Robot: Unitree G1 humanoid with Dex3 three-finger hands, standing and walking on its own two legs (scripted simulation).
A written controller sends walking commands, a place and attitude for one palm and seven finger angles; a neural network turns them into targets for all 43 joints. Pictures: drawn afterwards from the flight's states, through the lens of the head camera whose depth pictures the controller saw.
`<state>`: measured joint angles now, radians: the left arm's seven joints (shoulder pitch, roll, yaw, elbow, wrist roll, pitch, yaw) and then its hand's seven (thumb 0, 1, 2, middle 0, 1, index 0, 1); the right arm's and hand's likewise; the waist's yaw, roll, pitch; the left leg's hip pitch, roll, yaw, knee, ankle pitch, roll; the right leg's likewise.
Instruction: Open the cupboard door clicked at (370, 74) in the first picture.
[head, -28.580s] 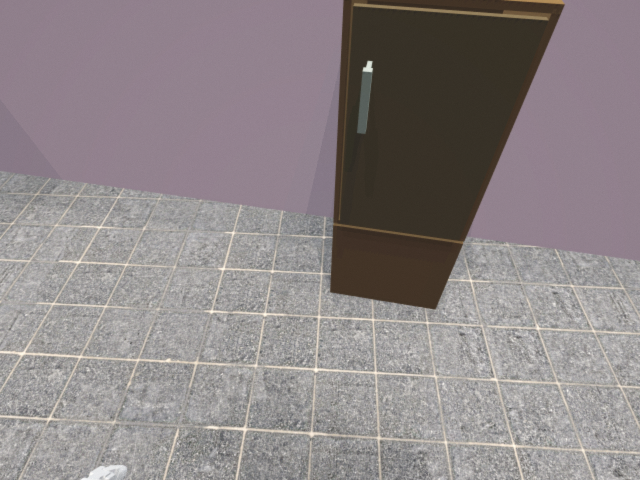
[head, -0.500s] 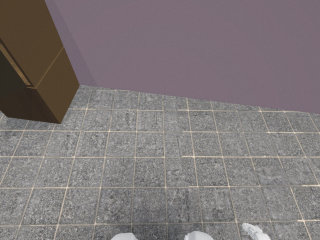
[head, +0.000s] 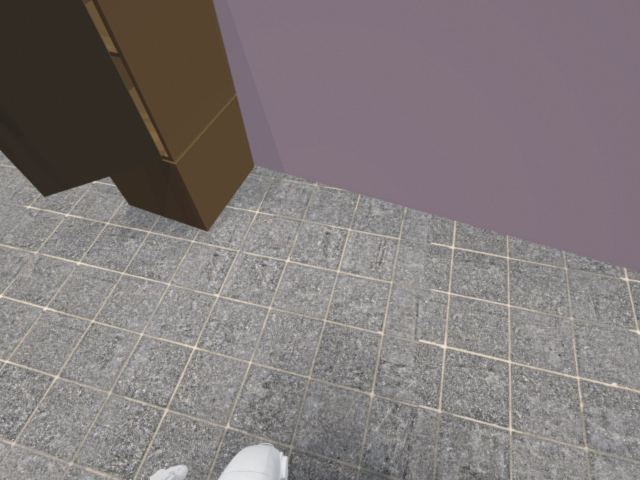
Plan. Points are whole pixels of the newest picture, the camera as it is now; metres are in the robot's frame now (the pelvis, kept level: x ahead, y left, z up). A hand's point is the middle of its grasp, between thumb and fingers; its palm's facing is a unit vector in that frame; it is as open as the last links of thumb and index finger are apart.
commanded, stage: turn to face it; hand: left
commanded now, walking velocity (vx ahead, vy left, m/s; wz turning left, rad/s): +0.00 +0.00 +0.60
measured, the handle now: out of the picture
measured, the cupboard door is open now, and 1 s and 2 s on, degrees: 47 47 47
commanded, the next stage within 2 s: take the last steps up to it in 0.66 s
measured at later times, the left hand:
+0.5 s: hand out of the picture +0.06 +0.24 -0.17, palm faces +0.27 -0.93 -0.24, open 7.4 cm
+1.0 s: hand out of the picture -0.04 +0.18 -0.18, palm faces +0.49 -0.84 -0.21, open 7.3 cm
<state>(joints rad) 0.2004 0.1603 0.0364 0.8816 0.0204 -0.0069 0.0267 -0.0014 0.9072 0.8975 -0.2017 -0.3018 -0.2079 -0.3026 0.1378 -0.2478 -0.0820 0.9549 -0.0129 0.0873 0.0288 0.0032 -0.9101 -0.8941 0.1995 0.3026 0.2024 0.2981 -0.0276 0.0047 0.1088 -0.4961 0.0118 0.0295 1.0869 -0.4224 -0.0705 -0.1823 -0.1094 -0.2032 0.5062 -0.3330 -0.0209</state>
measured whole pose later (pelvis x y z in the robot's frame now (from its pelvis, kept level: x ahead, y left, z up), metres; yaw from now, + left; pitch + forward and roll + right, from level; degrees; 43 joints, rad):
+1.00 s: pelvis +0.04 +0.01 +0.00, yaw +25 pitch +0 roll +1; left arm 0.31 0.19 0.06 1.03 0.03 -0.03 0.01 0.00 0.91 0.90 -0.20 -0.30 -0.21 -0.30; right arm 0.15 -0.20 -0.05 1.02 -0.01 0.05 0.03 0.00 -0.91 -0.89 0.20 0.30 0.20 0.30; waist 0.05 -0.04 0.07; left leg -0.33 0.01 0.08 0.72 -0.45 -0.03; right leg -0.15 -0.13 -0.21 0.49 -0.33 0.02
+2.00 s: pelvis +0.31 +0.25 +0.00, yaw +29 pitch +1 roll +0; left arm 0.36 0.16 0.06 1.12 0.03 -0.07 0.00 -0.01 0.92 0.90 -0.20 -0.30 -0.20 -0.30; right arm 0.12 -0.20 -0.05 1.00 -0.02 -0.02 0.03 0.00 -0.91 -0.89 0.20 0.30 0.20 0.30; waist 0.06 -0.01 0.05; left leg -0.47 0.06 0.10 0.61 -0.20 -0.02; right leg -0.03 -0.10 -0.16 0.39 -0.36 0.05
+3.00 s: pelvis +0.42 +0.34 -0.02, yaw +26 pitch +1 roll +0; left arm 0.23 0.17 0.03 1.01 0.02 -0.02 0.05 0.00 0.90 0.90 -0.20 -0.30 -0.20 -0.30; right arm 0.22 -0.19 -0.05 0.97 -0.01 0.01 -0.02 0.01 -0.92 -0.89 0.20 0.30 0.21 0.30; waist -0.01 0.01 0.07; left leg -0.25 0.02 0.09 0.65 -0.40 0.01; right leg -0.27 -0.02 0.00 0.67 -0.41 0.01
